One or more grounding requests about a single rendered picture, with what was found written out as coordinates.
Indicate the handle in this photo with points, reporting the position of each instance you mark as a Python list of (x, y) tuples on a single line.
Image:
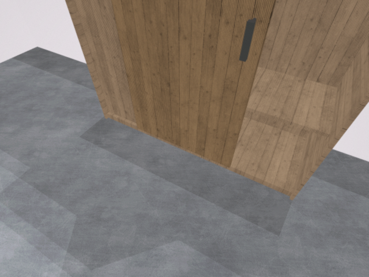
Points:
[(247, 39)]

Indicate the wardrobe door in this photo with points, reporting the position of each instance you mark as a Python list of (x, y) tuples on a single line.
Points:
[(186, 81), (99, 25)]

